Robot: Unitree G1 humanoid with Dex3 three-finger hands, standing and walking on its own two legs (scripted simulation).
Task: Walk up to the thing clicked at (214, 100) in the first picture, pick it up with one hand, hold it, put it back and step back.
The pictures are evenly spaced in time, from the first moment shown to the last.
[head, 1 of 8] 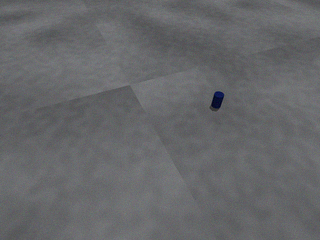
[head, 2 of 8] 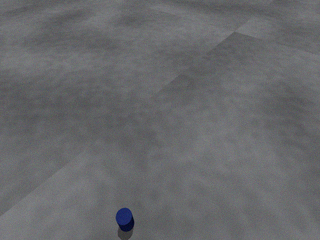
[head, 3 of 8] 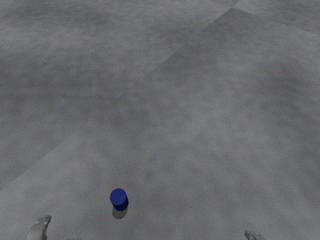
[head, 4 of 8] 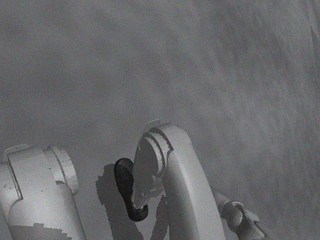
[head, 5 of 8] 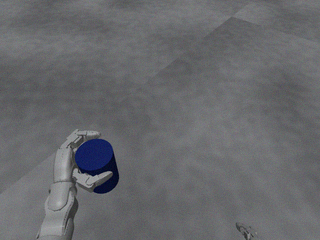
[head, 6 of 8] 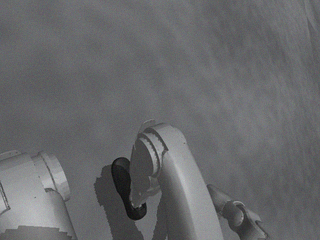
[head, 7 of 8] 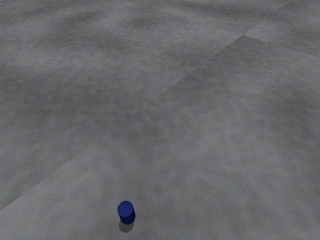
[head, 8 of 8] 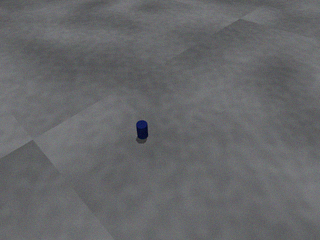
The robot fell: no
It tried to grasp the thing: yes
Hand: left
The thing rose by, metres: 0.66
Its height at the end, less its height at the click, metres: +0.00
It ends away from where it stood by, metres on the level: 0.02
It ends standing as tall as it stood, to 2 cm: yes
